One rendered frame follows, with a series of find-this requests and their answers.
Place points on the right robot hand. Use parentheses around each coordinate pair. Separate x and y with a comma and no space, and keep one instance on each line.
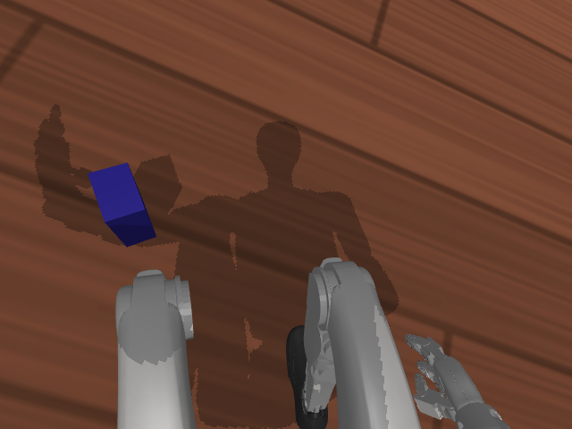
(449,377)

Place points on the right robot arm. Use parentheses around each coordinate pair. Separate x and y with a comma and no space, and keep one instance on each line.
(479,416)

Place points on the carton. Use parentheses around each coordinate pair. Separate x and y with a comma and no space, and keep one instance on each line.
(121,204)

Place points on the right robot foot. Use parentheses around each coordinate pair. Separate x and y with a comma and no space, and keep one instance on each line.
(296,364)

